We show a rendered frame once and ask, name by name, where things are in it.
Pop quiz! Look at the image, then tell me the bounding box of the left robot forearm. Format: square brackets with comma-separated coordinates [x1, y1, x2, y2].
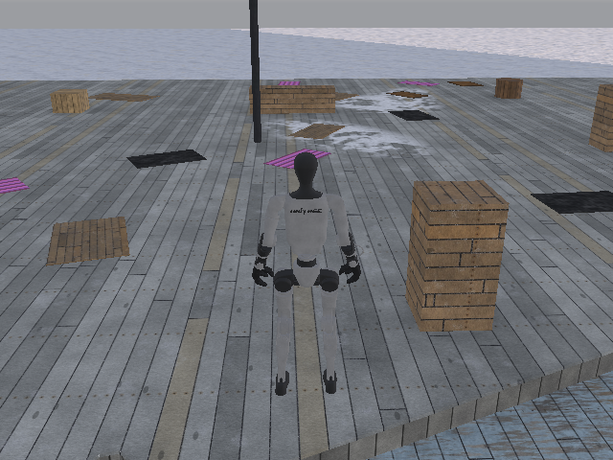
[254, 233, 272, 270]

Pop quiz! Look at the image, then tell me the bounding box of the right robot forearm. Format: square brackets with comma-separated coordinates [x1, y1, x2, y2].
[341, 232, 359, 267]

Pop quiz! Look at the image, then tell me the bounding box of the right robot shin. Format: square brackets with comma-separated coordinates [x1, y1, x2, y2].
[323, 316, 337, 380]

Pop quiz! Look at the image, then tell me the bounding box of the left robot hand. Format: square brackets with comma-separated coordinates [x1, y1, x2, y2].
[252, 266, 274, 287]

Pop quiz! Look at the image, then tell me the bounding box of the right robot hand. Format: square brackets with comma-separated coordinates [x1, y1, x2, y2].
[339, 263, 361, 284]

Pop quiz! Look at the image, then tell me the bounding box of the right robot foot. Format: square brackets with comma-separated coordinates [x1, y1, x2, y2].
[323, 369, 337, 394]

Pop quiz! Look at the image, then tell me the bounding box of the robot left upper arm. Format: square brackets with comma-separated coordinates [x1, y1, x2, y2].
[262, 194, 286, 247]

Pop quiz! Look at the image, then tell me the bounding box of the robot right upper arm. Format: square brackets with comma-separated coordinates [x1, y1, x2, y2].
[326, 194, 351, 246]

